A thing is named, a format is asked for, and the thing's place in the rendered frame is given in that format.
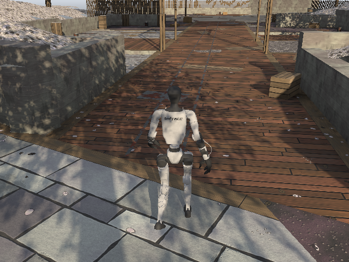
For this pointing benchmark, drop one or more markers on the robot left hand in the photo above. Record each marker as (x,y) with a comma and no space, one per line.
(155,142)

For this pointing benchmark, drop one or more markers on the left robot shin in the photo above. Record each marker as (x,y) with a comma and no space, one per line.
(162,203)

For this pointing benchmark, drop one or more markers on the right robot upper arm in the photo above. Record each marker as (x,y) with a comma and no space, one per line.
(194,124)

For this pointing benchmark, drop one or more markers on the right robot forearm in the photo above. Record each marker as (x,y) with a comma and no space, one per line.
(202,148)

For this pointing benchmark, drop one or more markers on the robot right thigh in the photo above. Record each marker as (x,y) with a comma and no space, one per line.
(187,159)

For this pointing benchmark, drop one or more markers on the left robot forearm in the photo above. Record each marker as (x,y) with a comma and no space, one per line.
(150,140)

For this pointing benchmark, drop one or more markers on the left robot upper arm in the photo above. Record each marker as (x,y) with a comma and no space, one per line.
(154,123)

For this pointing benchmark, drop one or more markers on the robot right hand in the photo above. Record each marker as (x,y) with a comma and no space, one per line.
(209,165)

